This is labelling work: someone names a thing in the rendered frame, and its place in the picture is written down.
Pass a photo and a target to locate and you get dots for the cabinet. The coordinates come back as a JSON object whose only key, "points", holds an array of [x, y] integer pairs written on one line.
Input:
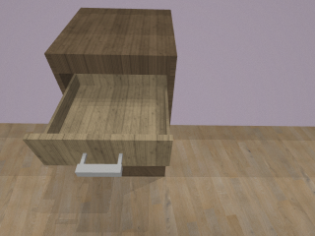
{"points": [[117, 41]]}

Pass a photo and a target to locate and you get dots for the handle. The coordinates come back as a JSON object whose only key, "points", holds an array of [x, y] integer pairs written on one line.
{"points": [[84, 169]]}

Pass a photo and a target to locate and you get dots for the drawer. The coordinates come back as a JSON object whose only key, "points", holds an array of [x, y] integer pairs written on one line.
{"points": [[103, 115]]}

